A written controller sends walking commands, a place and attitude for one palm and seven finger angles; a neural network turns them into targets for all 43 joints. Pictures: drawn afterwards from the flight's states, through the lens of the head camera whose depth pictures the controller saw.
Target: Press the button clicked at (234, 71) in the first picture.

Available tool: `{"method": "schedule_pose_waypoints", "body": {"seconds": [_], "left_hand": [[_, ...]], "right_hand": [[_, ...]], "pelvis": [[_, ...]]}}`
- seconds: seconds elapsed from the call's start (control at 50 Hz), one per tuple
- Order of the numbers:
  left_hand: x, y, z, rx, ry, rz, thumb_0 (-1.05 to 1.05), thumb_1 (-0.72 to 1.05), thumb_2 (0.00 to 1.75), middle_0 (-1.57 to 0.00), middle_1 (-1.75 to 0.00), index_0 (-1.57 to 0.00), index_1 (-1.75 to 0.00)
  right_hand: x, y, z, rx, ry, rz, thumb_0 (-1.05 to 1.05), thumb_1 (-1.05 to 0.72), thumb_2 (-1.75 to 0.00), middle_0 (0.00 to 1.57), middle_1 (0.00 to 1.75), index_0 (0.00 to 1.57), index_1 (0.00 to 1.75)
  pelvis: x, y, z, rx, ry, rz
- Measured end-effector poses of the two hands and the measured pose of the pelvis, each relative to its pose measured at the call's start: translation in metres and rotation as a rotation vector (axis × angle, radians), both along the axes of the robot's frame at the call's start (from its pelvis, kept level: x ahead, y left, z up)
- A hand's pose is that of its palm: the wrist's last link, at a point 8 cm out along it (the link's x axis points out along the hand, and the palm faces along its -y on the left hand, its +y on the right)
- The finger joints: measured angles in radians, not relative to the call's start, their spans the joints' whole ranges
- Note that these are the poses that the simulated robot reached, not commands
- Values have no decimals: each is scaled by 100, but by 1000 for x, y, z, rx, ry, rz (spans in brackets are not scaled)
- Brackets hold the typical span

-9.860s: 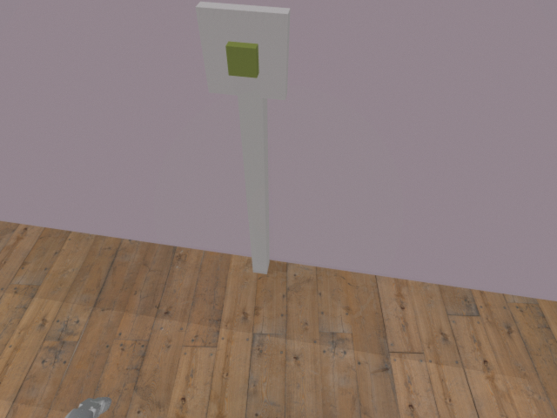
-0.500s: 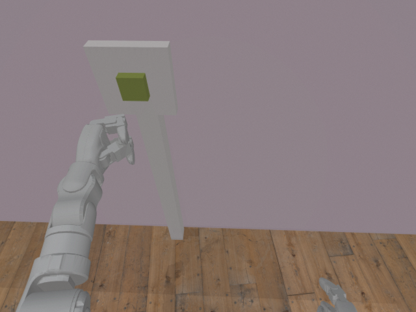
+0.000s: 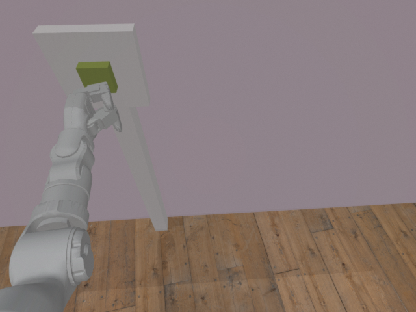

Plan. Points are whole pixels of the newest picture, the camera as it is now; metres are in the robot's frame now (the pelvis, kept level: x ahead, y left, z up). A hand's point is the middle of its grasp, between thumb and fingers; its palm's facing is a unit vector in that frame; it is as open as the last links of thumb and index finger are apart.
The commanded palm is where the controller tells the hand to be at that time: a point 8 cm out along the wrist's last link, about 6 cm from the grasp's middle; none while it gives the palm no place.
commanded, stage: aim a knuckle at the button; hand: left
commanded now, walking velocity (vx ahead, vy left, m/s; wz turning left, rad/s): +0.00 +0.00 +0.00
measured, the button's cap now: (98, 76) +0.54 +0.22 +0.16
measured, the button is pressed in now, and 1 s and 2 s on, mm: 0 0 13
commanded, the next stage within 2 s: press the button with the knuckle in 0.58 s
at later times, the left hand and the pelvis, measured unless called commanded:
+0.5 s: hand (110, 119) +0.45 +0.18 +0.14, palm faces +0.05 -1.00 +0.00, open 3.1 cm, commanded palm +0.42 +0.23 +0.13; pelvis +0.00 +0.00 +0.00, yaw +1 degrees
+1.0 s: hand (114, 110) +0.47 +0.18 +0.14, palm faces +0.05 -1.00 +0.00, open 3.1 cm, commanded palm +0.44 +0.23 +0.13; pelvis +0.00 +0.00 +0.00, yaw +0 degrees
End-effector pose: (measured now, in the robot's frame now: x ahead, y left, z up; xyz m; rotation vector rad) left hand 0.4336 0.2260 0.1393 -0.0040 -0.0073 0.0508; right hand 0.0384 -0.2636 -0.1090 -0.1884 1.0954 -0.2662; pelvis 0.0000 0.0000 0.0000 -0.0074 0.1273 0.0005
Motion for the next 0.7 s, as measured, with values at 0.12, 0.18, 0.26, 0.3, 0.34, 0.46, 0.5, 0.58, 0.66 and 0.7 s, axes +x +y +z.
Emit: {"method": "schedule_pose_waypoints", "body": {"seconds": [0.12,0.18,0.26,0.3,0.34,0.46,0.5,0.58,0.66,0.7], "left_hand": [[-4,2,-8,2,2,3,1,90,90,-130,-150,-130,-150],[-9,6,-9,6,-1,16,1,90,90,-130,-150,-130,-150],[-15,11,-7,13,-12,19,1,90,90,-130,-150,-130,-150],[-16,11,-5,10,-14,15,1,90,90,-130,-150,-130,-150],[-16,10,-3,6,-11,10,1,90,90,-130,-150,-130,-150],[-14,8,-4,-1,9,6,1,90,90,-130,-150,-131,-150],[-12,6,-3,5,5,2,1,90,90,-130,-150,-131,-150],[-8,0,-5,-4,3,-5,1,90,90,-130,-150,-130,-150],[-5,0,-7,-5,3,3,1,90,90,-130,-150,-130,-150],[-4,1,-7,3,-3,6,1,90,90,-130,-150,-130,-150]], "right_hand": [[-12,1,0,13,21,-36,1,-90,-90,20,30,20,30],[-10,2,0,15,16,-38,1,-90,-90,20,30,20,30],[0,5,0,16,-4,-20,1,-90,-90,20,30,20,30],[7,6,1,16,-19,-6,1,-90,-90,20,30,20,30],[15,7,1,16,-36,9,1,-90,-90,20,30,20,30],[35,10,5,11,-90,46,1,-90,-90,20,30,20,30],[39,10,6,11,-102,53,1,-90,-90,20,30,20,30],[39,11,5,11,-98,62,1,-90,-90,20,30,20,30],[32,11,3,13,-81,49,1,-90,-90,20,30,20,30],[27,11,2,15,-70,38,1,-90,-90,20,30,20,30]], "pelvis": [[2,0,0,0,2,-16],[2,0,0,-1,-3,-16],[1,0,1,-4,-9,-8],[0,1,0,-5,-11,-2],[0,1,0,-6,-12,3],[-3,2,-1,-6,-9,11],[-4,2,-2,-6,-6,12],[-5,3,-3,-6,-1,13],[-4,3,-3,-5,6,6],[-3,3,-3,-5,8,2]]}}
